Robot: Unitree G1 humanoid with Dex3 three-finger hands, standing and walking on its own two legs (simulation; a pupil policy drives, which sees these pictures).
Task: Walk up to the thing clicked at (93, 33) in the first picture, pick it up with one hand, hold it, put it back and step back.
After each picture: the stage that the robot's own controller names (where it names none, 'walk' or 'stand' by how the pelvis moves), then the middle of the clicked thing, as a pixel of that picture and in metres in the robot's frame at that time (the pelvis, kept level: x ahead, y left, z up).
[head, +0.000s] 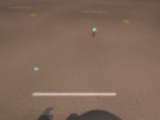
stand; (93, 33) +2.22 +0.02 -0.66
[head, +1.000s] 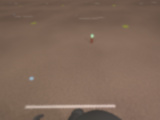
walk; (91, 39) +2.08 +0.23 -0.65
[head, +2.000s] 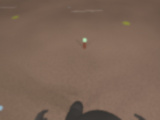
walk; (84, 43) +1.47 +0.30 -0.64
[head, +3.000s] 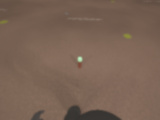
walk; (79, 62) +0.96 +0.25 -0.63
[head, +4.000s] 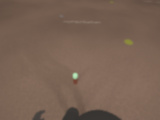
walk; (75, 79) +0.62 +0.21 -0.63
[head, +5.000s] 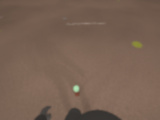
stand; (76, 91) +0.42 +0.19 -0.63
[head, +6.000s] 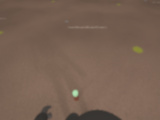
stand; (75, 95) +0.39 +0.19 -0.65
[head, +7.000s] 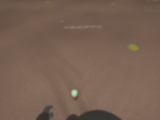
stand; (74, 95) +0.39 +0.20 -0.66
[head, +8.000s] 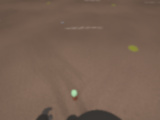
stand; (74, 95) +0.40 +0.21 -0.66
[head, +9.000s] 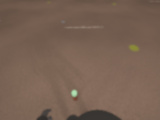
stand; (74, 95) +0.39 +0.21 -0.66
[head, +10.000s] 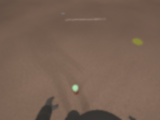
go down; (75, 90) +0.41 +0.20 -0.65
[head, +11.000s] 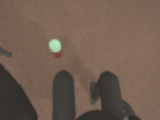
go down; (56, 50) +0.47 +0.24 -0.23
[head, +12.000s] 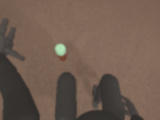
close in; (61, 54) +0.48 +0.23 -0.25
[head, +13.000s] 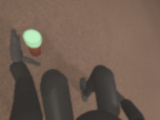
close in; (34, 46) +0.46 +0.27 -0.16
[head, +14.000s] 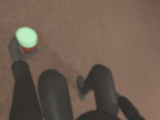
lift; (28, 45) +0.45 +0.28 -0.16
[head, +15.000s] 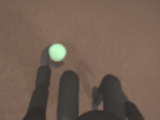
lift; (57, 57) +0.37 +0.26 -0.04
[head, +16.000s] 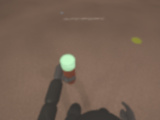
hold; (69, 72) +0.32 +0.16 +0.08
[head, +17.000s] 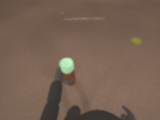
hold; (69, 74) +0.31 +0.17 +0.05
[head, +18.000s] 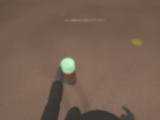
hold; (70, 74) +0.31 +0.16 +0.05
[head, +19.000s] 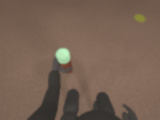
crouch; (66, 63) +0.39 +0.18 -0.01
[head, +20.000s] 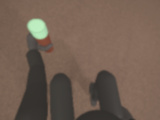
lower; (44, 40) +0.51 +0.25 -0.05
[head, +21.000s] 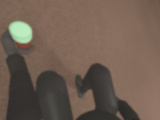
lower; (23, 41) +0.47 +0.28 -0.17
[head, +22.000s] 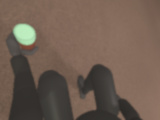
lower; (27, 43) +0.46 +0.28 -0.16
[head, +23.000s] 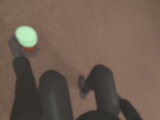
lower; (29, 44) +0.45 +0.28 -0.17
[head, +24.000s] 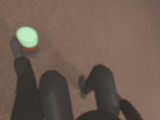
lower; (30, 45) +0.45 +0.28 -0.16
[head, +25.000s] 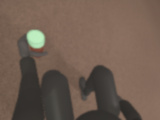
open; (37, 47) +0.45 +0.26 -0.17
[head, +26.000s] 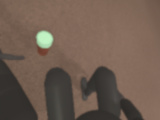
stand; (43, 46) +0.45 +0.25 -0.18
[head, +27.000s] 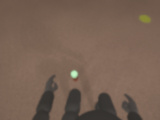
stand; (74, 76) +0.43 +0.18 -0.48
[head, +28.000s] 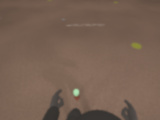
stand; (76, 95) +0.40 +0.17 -0.60
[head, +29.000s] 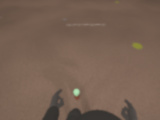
stand; (76, 94) +0.40 +0.17 -0.60
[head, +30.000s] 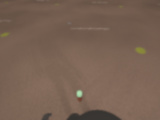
stand; (79, 96) +0.41 +0.15 -0.65
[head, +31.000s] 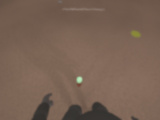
walk; (79, 82) +0.46 +0.11 -0.64
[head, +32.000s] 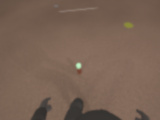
walk; (79, 69) +0.69 +0.21 -0.62
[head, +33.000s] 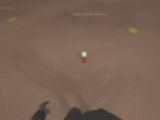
walk; (84, 58) +1.04 +0.19 -0.63
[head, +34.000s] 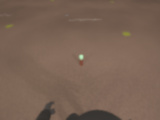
stand; (81, 60) +1.07 +0.23 -0.65
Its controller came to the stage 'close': yes
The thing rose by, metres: 0.69
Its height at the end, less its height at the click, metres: +0.00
